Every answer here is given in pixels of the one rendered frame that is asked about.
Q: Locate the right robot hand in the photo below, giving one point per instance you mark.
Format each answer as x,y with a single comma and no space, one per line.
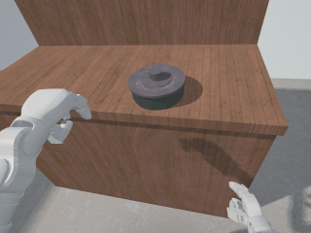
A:
240,211

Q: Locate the left robot hand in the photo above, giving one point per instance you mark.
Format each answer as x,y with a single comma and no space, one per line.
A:
50,105

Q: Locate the robot left forearm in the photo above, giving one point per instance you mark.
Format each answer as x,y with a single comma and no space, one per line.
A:
20,145

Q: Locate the lid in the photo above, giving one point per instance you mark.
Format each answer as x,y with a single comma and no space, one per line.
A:
141,85

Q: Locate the knob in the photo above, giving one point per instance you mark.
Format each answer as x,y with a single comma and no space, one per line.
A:
155,73

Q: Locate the table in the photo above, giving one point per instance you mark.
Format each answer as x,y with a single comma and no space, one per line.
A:
182,157

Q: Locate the pot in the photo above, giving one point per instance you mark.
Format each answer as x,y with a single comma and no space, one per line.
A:
161,103

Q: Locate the robot right forearm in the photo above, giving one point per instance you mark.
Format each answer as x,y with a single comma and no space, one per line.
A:
259,224

